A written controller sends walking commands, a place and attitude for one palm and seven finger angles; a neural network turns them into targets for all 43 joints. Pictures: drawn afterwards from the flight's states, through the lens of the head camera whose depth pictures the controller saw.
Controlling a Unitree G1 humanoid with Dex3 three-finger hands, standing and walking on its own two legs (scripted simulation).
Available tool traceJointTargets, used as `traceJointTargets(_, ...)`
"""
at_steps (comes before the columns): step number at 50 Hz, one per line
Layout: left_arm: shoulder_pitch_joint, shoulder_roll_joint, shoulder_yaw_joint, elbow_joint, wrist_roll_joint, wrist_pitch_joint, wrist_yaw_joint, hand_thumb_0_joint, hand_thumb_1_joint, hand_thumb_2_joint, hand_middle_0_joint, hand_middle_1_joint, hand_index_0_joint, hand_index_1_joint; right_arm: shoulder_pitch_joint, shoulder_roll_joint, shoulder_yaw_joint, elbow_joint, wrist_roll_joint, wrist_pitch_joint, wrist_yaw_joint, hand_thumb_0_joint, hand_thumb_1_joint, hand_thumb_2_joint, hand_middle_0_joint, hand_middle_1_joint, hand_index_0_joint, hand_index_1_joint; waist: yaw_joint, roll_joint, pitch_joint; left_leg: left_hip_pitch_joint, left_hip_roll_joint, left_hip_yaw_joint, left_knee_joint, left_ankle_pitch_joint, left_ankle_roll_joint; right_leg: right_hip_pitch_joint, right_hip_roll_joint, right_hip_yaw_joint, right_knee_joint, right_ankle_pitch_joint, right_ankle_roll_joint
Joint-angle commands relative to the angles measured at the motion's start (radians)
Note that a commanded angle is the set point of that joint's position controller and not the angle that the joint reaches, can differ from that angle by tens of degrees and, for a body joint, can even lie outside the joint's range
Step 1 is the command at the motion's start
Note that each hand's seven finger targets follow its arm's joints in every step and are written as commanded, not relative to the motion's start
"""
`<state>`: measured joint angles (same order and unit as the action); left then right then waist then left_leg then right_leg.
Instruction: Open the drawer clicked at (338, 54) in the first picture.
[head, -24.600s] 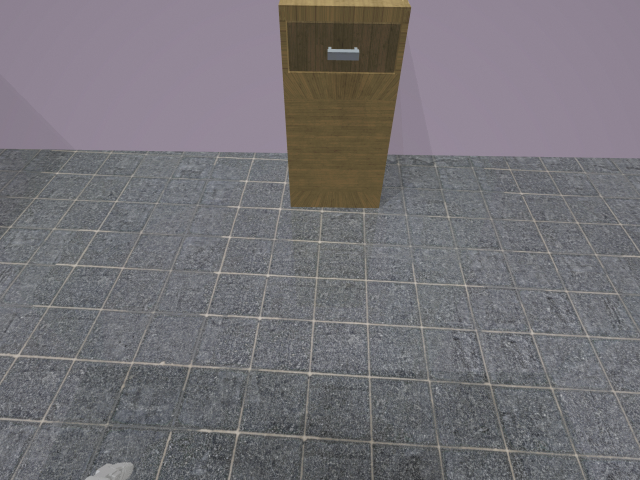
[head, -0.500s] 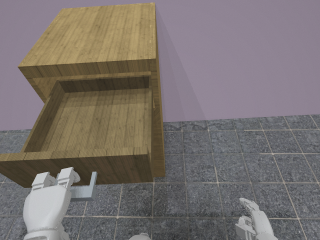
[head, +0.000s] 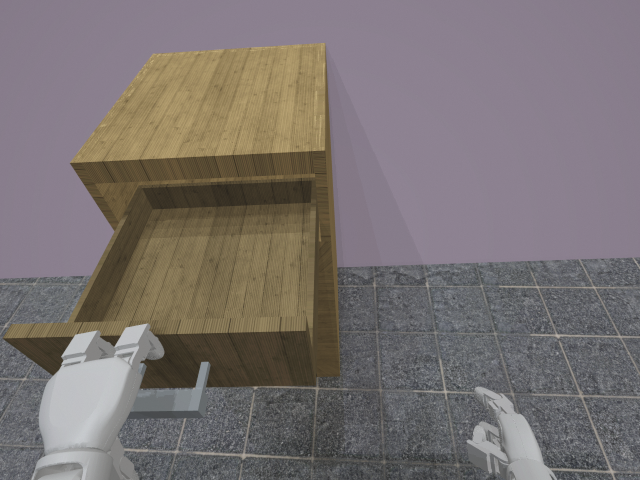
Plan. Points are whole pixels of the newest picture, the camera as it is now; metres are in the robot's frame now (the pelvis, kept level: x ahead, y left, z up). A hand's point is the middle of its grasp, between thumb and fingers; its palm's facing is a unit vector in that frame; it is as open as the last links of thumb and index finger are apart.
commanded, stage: lift the hand off the handle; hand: left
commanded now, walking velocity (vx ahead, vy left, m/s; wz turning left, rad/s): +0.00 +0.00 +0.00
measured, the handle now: (167, 386) +0.22 +0.24 -0.01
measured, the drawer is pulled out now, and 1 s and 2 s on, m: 0.29 0.29 0.29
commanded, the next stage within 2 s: draw the hand back to the body in 0.74 s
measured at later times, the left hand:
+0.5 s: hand (72, 378) +0.17 +0.28 +0.11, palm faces +0.06 -0.08 -1.00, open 13.8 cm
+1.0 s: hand (79, 372) +0.17 +0.26 +0.13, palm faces +0.07 -0.11 -0.99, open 13.8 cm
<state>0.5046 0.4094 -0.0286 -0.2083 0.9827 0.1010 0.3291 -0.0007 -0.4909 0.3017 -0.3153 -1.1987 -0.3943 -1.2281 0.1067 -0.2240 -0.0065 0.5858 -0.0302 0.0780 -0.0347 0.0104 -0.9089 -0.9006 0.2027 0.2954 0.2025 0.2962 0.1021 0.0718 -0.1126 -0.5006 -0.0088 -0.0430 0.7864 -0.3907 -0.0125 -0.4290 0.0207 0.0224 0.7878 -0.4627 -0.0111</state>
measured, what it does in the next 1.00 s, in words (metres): stands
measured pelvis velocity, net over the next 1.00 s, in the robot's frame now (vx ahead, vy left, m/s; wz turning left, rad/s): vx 0.00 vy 0.01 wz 0.01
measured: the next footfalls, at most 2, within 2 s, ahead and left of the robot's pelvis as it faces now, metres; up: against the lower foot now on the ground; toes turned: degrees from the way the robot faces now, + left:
none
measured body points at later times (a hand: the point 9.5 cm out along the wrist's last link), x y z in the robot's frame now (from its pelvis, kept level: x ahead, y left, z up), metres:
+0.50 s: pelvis +0.01 +0.01 +0.02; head +0.00 -0.03 +0.47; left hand +0.17 +0.28 +0.17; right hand +0.24 -0.20 -0.06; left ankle +0.01 +0.13 -0.71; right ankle -0.04 -0.11 -0.71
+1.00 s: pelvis +0.00 +0.01 +0.03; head -0.01 -0.02 +0.48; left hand +0.17 +0.26 +0.19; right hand +0.23 -0.17 -0.06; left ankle +0.01 +0.13 -0.71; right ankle -0.04 -0.11 -0.71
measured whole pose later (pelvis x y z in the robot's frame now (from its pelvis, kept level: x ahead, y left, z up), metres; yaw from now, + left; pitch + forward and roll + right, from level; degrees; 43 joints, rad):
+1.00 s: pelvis +0.00 +0.01 +0.03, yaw +1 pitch -1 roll +0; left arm 0.47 0.49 0.01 -0.48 0.89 0.15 0.06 0.00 -0.49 0.30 -0.32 -1.20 -0.32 -1.20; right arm 0.10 -0.23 0.04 0.57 0.00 0.09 -0.02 0.01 -0.91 -0.90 0.20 0.30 0.20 0.30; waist 0.13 0.10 -0.03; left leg -0.25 -0.02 -0.05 0.52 -0.26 0.00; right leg -0.16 0.00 0.02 0.49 -0.32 0.01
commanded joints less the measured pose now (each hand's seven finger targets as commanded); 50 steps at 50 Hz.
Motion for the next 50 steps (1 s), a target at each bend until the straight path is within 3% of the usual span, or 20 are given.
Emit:
traceJointTargets(1,-0.106,0.192,0.163,-0.265,-0.015,0.005,0.025,0.0,-0.5,0.3,-0.3,-1.2,-0.3,-1.2,-0.16,-0.093,-0.018,-0.16,0.008,-0.048,-0.01,0.0,-0.9,-0.9,0.2,0.3,0.2,0.3,-0.006,-0.025,-0.108,0.209,-0.018,0.04,-0.117,0.272,0.037,0.004,0.0,-0.026,-0.176,0.355,-0.013)
traceJointTargets(6,-0.063,0.22,0.193,-0.299,-0.041,0.005,-0.02,0.0,-0.5,0.3,-0.3,-1.2,-0.3,-1.2,-0.169,-0.097,-0.011,-0.164,0.012,-0.045,-0.015,0.0,-0.9,-0.9,0.2,0.3,0.2,0.3,0.003,-0.049,-0.094,0.236,-0.019,0.047,-0.14,0.311,0.041,0.058,-0.007,-0.018,-0.213,0.428,-0.005)
traceJointTargets(10,-0.041,0.206,0.186,-0.326,-0.062,0.008,-0.056,0.0,-0.5,0.3,-0.3,-1.2,-0.3,-1.2,-0.179,-0.101,-0.012,-0.17,0.016,-0.044,-0.014,0.0,-0.9,-0.9,0.2,0.3,0.2,0.3,0.002,-0.04,-0.073,0.256,-0.013,0.048,-0.166,0.333,0.039,0.089,-0.008,-0.021,-0.243,0.449,-0.004)
traceJointTargets(13,-0.027,0.23,0.202,-0.329,-0.074,0.012,-0.088,0.0,-0.5,0.3,-0.3,-1.2,-0.3,-1.2,-0.172,-0.108,-0.01,-0.168,0.018,-0.037,-0.014,0.0,-0.9,-0.9,0.2,0.3,0.2,0.3,0.008,-0.073,-0.06,0.263,-0.013,0.053,-0.187,0.332,0.041,0.11,-0.012,-0.031,-0.26,0.457,0.005)
traceJointTargets(20,-0.039,0.285,0.256,-0.393,-0.104,0.02,-0.137,0.0,-0.5,0.3,-0.3,-1.2,-0.3,-1.2,-0.188,-0.115,-0.002,-0.181,0.027,-0.034,-0.021,0.0,-0.9,-0.9,0.2,0.3,0.2,0.3,0.014,-0.029,-0.071,0.304,-0.008,0.054,-0.225,0.362,0.036,0.177,-0.019,-0.029,-0.299,0.483,0.004)
traceJointTargets(25,-0.06,0.261,0.239,-0.455,-0.126,0.008,-0.157,0.0,-0.5,0.3,-0.3,-1.2,-0.3,-1.2,-0.193,-0.114,-0.001,-0.191,0.034,-0.04,-0.016,0.0,-0.9,-0.9,0.2,0.3,0.2,0.3,0.008,0.006,-0.037,0.33,0.004,0.042,-0.252,0.371,0.032,0.165,-0.012,-0.049,-0.327,0.418,0.001)
traceJointTargets(30,-0.051,0.273,0.245,-0.498,-0.124,0.038,-0.173,0.0,-0.5,0.3,-0.3,-1.2,-0.3,-1.2,-0.201,-0.118,0.003,-0.198,0.042,-0.041,-0.002,0.0,-0.9,-0.9,0.2,0.3,0.2,0.3,0.017,0.029,-0.052,0.341,0.015,0.03,-0.284,0.416,0.024,0.201,-0.007,-0.061,-0.332,0.406,-0.005)
traceJointTargets(33,-0.048,0.268,0.233,-0.484,-0.117,0.06,-0.191,0.0,-0.5,0.3,-0.3,-1.2,-0.3,-1.2,-0.185,-0.118,0.0,-0.189,0.041,-0.03,0.006,0.0,-0.9,-0.9,0.2,0.3,0.2,0.3,0.021,-0.025,-0.034,0.337,0.016,0.033,-0.308,0.419,0.026,0.211,-0.005,-0.075,-0.339,0.401,-0.002)
traceJointTargets(35,-0.005,0.238,0.222,-0.457,-0.128,0.086,-0.208,0.0,-0.5,0.3,-0.3,-1.2,-0.3,-1.2,-0.213,-0.114,0.006,-0.2,0.054,-0.033,0.019,0.0,-0.9,-0.9,0.2,0.3,0.2,0.3,0.023,-0.019,-0.004,0.328,0.021,0.03,-0.318,0.406,0.021,0.214,0.001,-0.07,-0.347,0.389,-0.006)
traceJointTargets(39,-0.08,0.243,0.193,-0.467,-0.119,0.093,-0.234,0.0,-0.5,0.3,-0.3,-1.2,-0.3,-1.2,-0.196,-0.117,0.006,-0.195,0.049,-0.022,0.019,0.0,-0.9,-0.9,0.2,0.3,0.2,0.3,0.015,-0.04,-0.007,0.339,0.017,0.037,-0.341,0.374,0.026,0.218,-0.001,-0.077,-0.362,0.352,-0.001)
traceJointTargets(40,-0.075,0.23,0.189,-0.473,-0.121,0.097,-0.235,0.0,-0.5,0.3,-0.3,-1.2,-0.3,-1.2,-0.222,-0.113,0.012,-0.203,0.052,-0.031,0.02,0.0,-0.9,-0.9,0.2,0.3,0.2,0.3,0.017,-0.02,-0.007,0.341,0.02,0.03,-0.34,0.36,0.025,0.217,0.007,-0.07,-0.367,0.335,-0.007)
traceJointTargets(43,-0.139,0.22,0.148,-0.504,-0.105,0.066,-0.234,0.0,-0.5,0.3,-0.3,-1.2,-0.3,-1.2,-0.19,-0.11,0.012,-0.201,0.042,-0.037,0.013,0.0,-0.9,-0.9,0.2,0.3,0.2,0.3,0.012,-0.014,-0.023,0.363,0.015,0.029,-0.342,0.349,0.031,0.2,0.004,-0.08,-0.377,0.299,-0.007)
traceJointTargets(45,-0.15,0.274,0.203,-0.509,-0.089,0.052,-0.218,0.0,-0.5,0.3,-0.3,-1.2,-0.3,-1.2,-0.208,-0.113,0.017,-0.197,0.042,-0.048,0.008,0.0,-0.9,-0.9,0.2,0.3,0.2,0.3,0.02,0.026,-0.034,0.367,0.019,0.026,-0.335,0.332,0.026,0.208,0.008,-0.065,-0.386,0.284,-0.014)
traceJointTargets(47,-0.154,0.26,0.188,-0.5,-0.075,0.036,-0.209,0.0,-0.5,0.3,-0.3,-1.2,-0.3,-1.2,-0.187,-0.104,0.015,-0.186,0.036,-0.049,0.006,0.0,-0.9,-0.9,0.2,0.3,0.2,0.3,0.021,0.026,-0.037,0.381,0.015,0.032,-0.331,0.342,0.028,0.2,0.002,-0.073,-0.389,0.284,-0.015)
traceJointTargets(48,-0.154,0.266,0.199,-0.473,-0.075,0.032,-0.206,0.0,-0.5,0.3,-0.3,-1.2,-0.3,-1.2,-0.186,-0.104,0.014,-0.179,0.034,-0.048,0.005,0.0,-0.9,-0.9,0.2,0.3,0.2,0.3,0.021,0.004,-0.018,0.37,0.01,0.03,-0.332,0.336,0.027,0.195,0.003,-0.076,-0.393,0.282,-0.015)
traceJointTargets(50,-0.145,0.277,0.229,-0.467,-0.083,0.036,-0.201,0.0,-0.5,0.3,-0.3,-1.2,-0.3,-1.2,-0.212,-0.102,0.016,-0.181,0.043,-0.054,0.008,0.0,-0.9,-0.9,0.2,0.3,0.2,0.3,0.025,0.024,-0.012,0.369,0.012,0.026,-0.33,0.327,0.024,0.204,0.006,-0.06,-0.4,0.285,-0.02)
